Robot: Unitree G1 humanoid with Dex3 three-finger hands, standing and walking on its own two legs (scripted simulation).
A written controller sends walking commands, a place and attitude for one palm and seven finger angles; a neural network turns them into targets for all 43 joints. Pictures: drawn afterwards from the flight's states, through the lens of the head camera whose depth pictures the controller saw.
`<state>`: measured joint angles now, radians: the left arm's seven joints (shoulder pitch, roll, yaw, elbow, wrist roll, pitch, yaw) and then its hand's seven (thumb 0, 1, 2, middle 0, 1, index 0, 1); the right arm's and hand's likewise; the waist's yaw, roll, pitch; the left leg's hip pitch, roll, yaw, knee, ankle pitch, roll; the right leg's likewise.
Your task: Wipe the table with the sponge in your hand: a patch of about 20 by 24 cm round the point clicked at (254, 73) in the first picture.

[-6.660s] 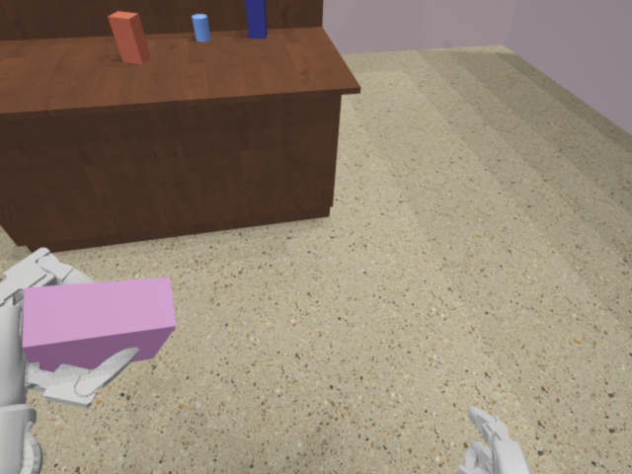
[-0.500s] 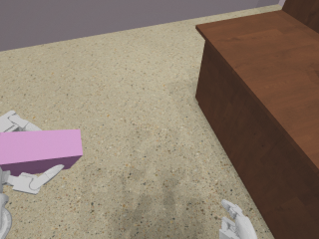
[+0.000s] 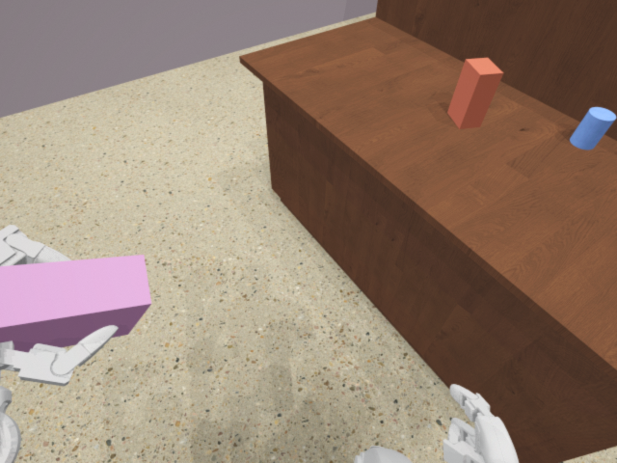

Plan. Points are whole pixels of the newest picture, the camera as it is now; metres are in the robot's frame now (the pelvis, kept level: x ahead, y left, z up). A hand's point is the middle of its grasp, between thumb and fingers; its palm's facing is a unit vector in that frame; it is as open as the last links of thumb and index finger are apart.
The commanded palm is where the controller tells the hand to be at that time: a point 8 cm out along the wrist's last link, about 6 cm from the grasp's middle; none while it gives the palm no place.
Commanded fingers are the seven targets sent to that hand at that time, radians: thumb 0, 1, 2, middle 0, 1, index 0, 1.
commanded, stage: turn to face it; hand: left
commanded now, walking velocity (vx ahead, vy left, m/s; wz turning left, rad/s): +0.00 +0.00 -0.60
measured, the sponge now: (93, 304) +0.22 +0.24 +0.15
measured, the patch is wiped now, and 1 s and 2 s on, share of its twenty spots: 0.00 0.00 0.00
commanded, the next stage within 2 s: none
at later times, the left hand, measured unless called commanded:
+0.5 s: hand (243, 334) +0.19 +0.08 +0.18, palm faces +0.16 -0.86 -0.49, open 9.2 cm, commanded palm +0.16 +0.13 +0.19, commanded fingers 0.00 0.10 1.30 -1.20 -1.60 -1.20 -1.60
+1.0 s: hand (368, 408) +0.15 -0.02 +0.17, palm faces -0.08 -0.87 -0.48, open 9.2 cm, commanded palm +0.12 +0.04 +0.19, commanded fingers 0.00 0.10 1.30 -1.20 -1.60 -1.20 -1.60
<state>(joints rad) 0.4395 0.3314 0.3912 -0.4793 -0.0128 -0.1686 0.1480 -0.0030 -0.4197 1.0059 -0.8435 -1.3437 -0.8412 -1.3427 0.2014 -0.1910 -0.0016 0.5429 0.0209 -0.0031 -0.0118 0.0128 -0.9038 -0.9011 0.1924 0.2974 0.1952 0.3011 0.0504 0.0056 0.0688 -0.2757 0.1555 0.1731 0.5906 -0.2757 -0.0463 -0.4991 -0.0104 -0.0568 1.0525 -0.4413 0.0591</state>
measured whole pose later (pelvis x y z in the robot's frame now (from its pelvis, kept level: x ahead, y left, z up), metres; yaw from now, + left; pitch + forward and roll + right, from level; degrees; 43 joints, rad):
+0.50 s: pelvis -0.08 -0.09 +0.01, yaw -16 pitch +1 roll +3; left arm 0.52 0.38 0.38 -0.51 -0.06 -0.19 0.16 0.00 -0.42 1.00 -0.84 -1.34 -0.84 -1.34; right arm 0.17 -0.29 -0.05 0.57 0.02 0.07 -0.03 0.01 -0.91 -0.90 0.19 0.30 0.19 0.30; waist 0.01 0.01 0.07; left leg -0.44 0.03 0.01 0.96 -0.41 -0.08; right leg -0.34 0.11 0.04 0.44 -0.11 -0.12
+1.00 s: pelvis -0.17 -0.11 -0.01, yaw -34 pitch -1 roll +0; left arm 0.42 0.38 0.37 -0.51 -0.02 -0.17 0.14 0.00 -0.41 0.99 -0.84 -1.34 -0.84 -1.34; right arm 0.24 -0.15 0.04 0.53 0.03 -0.03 0.01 0.01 -0.90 -0.90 0.20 0.30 0.20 0.30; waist 0.07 0.05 0.12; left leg -0.22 0.23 0.17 0.65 -0.38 -0.12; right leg -0.33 -0.01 -0.05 0.63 -0.28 0.04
